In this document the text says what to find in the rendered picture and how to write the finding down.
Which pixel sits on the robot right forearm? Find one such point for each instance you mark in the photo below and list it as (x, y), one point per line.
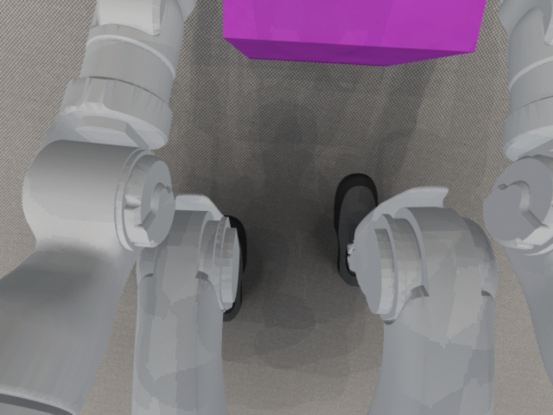
(529, 57)

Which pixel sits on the robot left upper arm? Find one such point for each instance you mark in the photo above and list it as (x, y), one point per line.
(92, 209)

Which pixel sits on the carton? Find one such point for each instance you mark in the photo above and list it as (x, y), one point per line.
(357, 32)

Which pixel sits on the right robot foot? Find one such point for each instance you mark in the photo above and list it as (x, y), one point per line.
(356, 196)

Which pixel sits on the robot left forearm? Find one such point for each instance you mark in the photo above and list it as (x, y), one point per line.
(121, 96)

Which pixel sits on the robot right thigh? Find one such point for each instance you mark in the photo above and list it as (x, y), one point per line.
(421, 269)

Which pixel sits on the robot right upper arm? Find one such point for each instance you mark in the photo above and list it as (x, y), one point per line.
(518, 214)

